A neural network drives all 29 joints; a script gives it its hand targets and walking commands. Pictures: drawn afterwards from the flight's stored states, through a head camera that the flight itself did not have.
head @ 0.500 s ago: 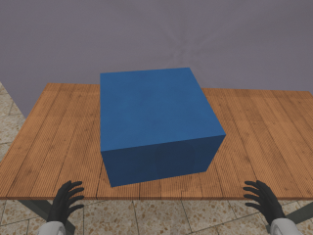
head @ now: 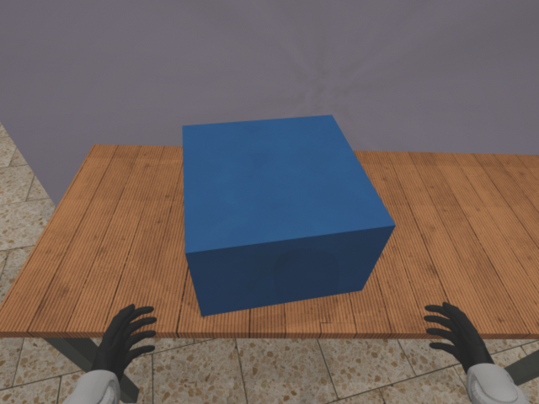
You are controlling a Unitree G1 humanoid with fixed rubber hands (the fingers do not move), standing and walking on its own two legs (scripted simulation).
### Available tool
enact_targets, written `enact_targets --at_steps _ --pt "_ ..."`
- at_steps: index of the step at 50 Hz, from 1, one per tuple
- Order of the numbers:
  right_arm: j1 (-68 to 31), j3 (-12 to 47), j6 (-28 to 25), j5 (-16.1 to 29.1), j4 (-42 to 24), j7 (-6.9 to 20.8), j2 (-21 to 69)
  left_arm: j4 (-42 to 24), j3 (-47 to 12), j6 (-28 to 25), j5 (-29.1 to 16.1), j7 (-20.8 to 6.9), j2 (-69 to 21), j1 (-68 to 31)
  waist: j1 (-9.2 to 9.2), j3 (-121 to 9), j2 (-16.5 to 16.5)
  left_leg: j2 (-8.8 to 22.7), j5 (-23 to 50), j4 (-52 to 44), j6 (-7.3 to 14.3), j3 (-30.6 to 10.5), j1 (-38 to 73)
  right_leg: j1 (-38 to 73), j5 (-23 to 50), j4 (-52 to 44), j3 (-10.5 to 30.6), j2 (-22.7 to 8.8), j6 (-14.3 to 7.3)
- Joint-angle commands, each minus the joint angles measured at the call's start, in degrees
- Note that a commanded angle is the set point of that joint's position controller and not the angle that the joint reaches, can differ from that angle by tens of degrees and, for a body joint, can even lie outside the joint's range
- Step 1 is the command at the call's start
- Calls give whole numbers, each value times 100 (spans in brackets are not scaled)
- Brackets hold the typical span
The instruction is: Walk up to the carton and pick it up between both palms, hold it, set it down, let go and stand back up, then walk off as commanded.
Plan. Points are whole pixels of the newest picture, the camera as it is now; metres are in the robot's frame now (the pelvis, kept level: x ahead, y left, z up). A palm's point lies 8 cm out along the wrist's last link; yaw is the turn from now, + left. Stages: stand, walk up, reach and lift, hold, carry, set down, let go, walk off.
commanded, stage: stand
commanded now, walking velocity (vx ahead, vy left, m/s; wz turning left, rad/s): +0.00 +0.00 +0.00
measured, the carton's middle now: (271, 207) +0.46 +0.03 +0.00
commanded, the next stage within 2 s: none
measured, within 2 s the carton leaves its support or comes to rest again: neither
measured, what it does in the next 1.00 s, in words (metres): stands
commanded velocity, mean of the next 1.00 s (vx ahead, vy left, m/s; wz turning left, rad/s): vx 0.00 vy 0.00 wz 0.00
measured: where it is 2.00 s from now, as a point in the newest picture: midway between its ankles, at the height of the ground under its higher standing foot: outside the picture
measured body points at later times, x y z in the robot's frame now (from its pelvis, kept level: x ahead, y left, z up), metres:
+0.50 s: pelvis +0.00 +0.00 -0.01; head -0.01 +0.02 +0.44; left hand +0.18 +0.24 -0.04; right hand +0.23 -0.27 -0.03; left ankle +0.00 +0.13 -0.74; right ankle +0.02 -0.13 -0.74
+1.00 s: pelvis +0.00 +0.01 -0.01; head -0.01 +0.03 +0.44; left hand +0.18 +0.25 -0.04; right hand +0.23 -0.27 -0.03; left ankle +0.00 +0.13 -0.74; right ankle +0.02 -0.13 -0.74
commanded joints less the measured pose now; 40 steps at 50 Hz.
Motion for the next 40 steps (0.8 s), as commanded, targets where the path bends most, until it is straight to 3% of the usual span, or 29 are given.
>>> enact_targets --at_steps 1,2,3,6,7,8,9,11,12,13,14,15,17,22,23,26,28,29,33,35,36,37,40 --pt "-50 -231 242 -1384 -437 -236 -959 979 360 -692 911 445 2145 -165 -459 775 -605 -82 -757 -329 374 -370 -807 -1174 -1699 -195 -18 -370 -38" --pt "-32 -224 218 -1365 -427 -245 -1010 968 286 -770 878 429 1985 -330 -442 637 -449 -102 -1123 -280 387 -432 -944 -1168 -1981 -136 59 -399 -67" --pt "125 -230 191 -1336 -433 -248 -1051 964 254 -839 861 437 1926 -304 -452 496 -39 -136 -1214 -255 430 -424 -950 -1079 -1888 -56 83 -393 -125" --pt "29 -233 132 -1278 -507 -230 -1052 1080 258 -950 875 438 2162 -295 -477 447 151 -163 -1661 -197 535 -499 -1204 -1117 -2101 -7 151 -376 -145" --pt "-54 -176 125 -1218 -499 -182 -946 1093 254 -973 881 463 2209 -362 -440 536 -125 -74 -1526 -173 541 -639 -1206 -1217 -2054 83 107 -342 -166" --pt "58 -178 120 -1205 -504 -182 -910 1128 247 -1011 891 463 2186 -296 -484 572 -192 -114 -1351 -76 567 -579 -1150 -1278 -2040 116 144 -362 -185" --pt "54 -179 106 -1193 -511 -158 -926 1136 254 -1049 877 486 2214 -210 -426 409 -87 -126 -1297 -17 574 -549 -1126 -1149 -1917 154 120 -357 -172" --pt "28 -240 103 -1193 -551 -189 -1056 1093 240 -1081 870 511 2259 -351 -498 493 159 -168 -1147 150 572 -525 -1209 -1257 -2054 113 268 -408 -224" --pt "10 -201 115 -1152 -539 -163 -931 1103 242 -1094 871 508 2314 -382 -499 474 -101 -93 -930 162 618 -552 -1162 -1250 -1979 152 212 -417 -252" --pt "113 -262 116 -1163 -595 -192 -1092 1084 236 -1100 812 492 2234 -293 -494 392 194 -92 -961 239 661 -597 -1188 -1178 -1838 183 256 -430 -265" --pt "78 -256 114 -1138 -529 -212 -1082 1116 188 -1106 817 515 2228 -412 -534 609 78 -55 -969 112 656 -654 -1312 -1278 -1818 220 236 -440 -278" --pt "204 -231 143 -1110 -503 -207 -1006 1090 211 -1118 845 531 2354 -252 -512 423 -31 -91 -1314 68 634 -693 -1288 -1170 -1991 322 149 -336 -240" --pt "107 -260 144 -1199 -531 -224 -1113 1129 147 -1124 834 560 2162 -223 -485 781 262 -80 -1585 -14 649 -702 -1459 -1349 -1808 383 138 -317 -230" --pt "72 -290 160 -1104 -564 -219 -1018 1199 191 -1148 830 570 2359 -90 -482 648 -89 -35 -1596 79 682 -795 -1479 -1290 -1947 427 228 -330 -316" --pt "56 -346 147 -1154 -560 -238 -1154 1151 142 -1146 826 564 2238 -159 -567 715 161 -38 -1743 55 642 -743 -1463 -1453 -2019 355 223 -332 -291" --pt "186 -311 184 -1122 -446 -222 -1132 1103 123 -1168 831 573 2245 -197 -567 639 43 -24 -1720 62 636 -748 -1463 -1366 -2006 460 187 -353 -303" --pt "161 -332 150 -1113 -452 -251 -1176 1120 98 -1195 792 574 2223 -186 -573 619 390 13 -1580 42 670 -801 -1472 -1314 -1786 502 223 -383 -299" --pt "19 -336 130 -1133 -507 -257 -1149 1176 82 -1179 805 566 2238 -123 -516 596 190 2 -1522 104 648 -759 -1424 -1285 -1786 468 187 -328 -292" --pt "23 -293 145 -1076 -537 -229 -1071 1154 132 -1201 812 554 2324 -246 -601 493 206 66 -1499 144 662 -805 -1335 -1284 -1654 478 241 -396 -357" --pt "-59 -323 163 -1067 -545 -220 -1111 1170 131 -1234 819 569 2329 -241 -544 520 57 66 -1593 153 676 -872 -1448 -1231 -1811 429 281 -405 -385" --pt "70 -313 166 -1053 -479 -197 -1144 1156 113 -1237 814 569 2370 -280 -647 669 109 -5 -1451 211 661 -716 -1396 -1392 -1875 352 295 -416 -368" --pt "82 -317 157 -1097 -442 -218 -1169 1156 109 -1231 799 565 2335 -231 -595 608 211 -11 -1443 240 630 -703 -1341 -1338 -1870 374 297 -416 -359" --pt "-108 -323 134 -1086 -532 -225 -1109 1208 121 -1257 809 595 2432 -178 -575 497 5 44 -1454 187 670 -792 -1441 -1181 -1836 427 241 -403 -334"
